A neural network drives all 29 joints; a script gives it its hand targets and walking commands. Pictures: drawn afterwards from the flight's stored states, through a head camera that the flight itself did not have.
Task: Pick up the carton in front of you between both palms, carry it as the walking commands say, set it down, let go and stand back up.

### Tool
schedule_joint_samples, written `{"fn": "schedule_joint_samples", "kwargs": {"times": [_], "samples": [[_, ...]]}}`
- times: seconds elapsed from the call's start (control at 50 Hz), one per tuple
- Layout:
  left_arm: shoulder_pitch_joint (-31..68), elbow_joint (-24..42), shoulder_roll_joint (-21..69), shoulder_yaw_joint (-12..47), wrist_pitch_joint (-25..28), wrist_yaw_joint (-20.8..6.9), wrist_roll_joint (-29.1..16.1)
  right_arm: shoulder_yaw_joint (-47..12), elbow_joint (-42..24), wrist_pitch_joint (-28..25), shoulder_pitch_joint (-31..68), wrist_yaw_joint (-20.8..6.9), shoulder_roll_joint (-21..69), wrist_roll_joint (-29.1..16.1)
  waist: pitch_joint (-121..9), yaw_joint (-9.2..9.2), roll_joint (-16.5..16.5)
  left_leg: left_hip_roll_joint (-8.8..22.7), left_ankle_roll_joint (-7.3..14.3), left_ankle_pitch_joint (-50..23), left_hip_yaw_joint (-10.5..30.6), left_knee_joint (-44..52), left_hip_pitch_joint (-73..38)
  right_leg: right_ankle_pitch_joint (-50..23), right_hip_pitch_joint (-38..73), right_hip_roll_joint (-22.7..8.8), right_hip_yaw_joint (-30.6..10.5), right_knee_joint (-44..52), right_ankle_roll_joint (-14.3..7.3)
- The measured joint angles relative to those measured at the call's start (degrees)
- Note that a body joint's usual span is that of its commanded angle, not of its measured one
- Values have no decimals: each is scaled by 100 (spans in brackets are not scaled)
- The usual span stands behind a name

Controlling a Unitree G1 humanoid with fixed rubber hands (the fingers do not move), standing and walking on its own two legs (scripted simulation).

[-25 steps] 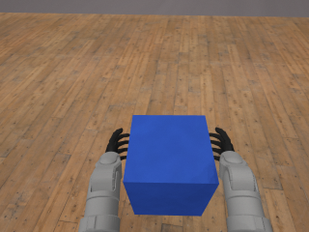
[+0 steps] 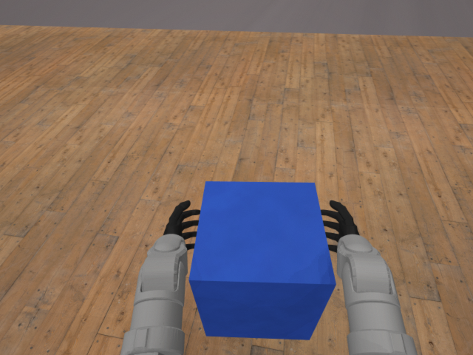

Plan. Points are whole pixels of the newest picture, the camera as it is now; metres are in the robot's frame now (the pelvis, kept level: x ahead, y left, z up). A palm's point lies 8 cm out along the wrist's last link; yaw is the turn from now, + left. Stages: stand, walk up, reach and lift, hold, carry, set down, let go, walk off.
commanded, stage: hold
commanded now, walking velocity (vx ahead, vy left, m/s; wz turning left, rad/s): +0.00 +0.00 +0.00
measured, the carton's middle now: (258, 262) +0.30 +0.00 -0.05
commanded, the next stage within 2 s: set down in 0.70 s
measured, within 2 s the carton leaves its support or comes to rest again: neither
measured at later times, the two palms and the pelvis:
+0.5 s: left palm (176, 249) +0.26 +0.14 +0.05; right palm (356, 244) +0.28 -0.16 +0.05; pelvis -0.02 -0.02 +0.00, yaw +2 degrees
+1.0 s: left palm (183, 231) +0.32 +0.14 +0.02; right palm (344, 230) +0.32 -0.16 +0.02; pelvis +0.00 -0.01 -0.01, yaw +2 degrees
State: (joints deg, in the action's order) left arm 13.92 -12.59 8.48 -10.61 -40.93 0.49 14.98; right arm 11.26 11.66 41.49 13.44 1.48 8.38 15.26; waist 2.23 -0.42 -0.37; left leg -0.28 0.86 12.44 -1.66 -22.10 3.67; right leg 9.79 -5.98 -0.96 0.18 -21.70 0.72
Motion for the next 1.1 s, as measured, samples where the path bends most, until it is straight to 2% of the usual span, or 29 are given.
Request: {"fn": "schedule_joint_samples", "kwargs": {"times": [0.18,0.42,0.84,0.96,1.1], "samples": [[262,-389,62,-316,12,-82,165,257,431,-2,323,-107,76,235,21,23,-28,-7,-49,-61,194,-76,-105,-34,155,72,-9,-57,-55],[480,-697,123,-589,66,-182,335,500,660,-16,509,-233,126,374,-36,50,-46,-39,-106,-76,455,-205,-46,-3,120,212,-102,-212,-150],[504,-661,130,-549,69,-116,314,512,679,-87,529,-149,132,321,-90,40,-31,-91,-107,36,598,-84,-93,117,172,267,-219,-94,-149],[1016,-1242,302,-1148,469,-189,659,1183,1236,-502,1018,-222,282,640,9,88,-19,-133,-69,192,582,-400,256,259,-172,257,-260,-385,-118],[1674,-1786,326,-1685,1451,-286,1047,1778,1725,-1452,1669,-318,335,981,302,172,-18,-184,-39,370,533,-1116,1512,386,-1413,268,-335,-1034,-51]]}}
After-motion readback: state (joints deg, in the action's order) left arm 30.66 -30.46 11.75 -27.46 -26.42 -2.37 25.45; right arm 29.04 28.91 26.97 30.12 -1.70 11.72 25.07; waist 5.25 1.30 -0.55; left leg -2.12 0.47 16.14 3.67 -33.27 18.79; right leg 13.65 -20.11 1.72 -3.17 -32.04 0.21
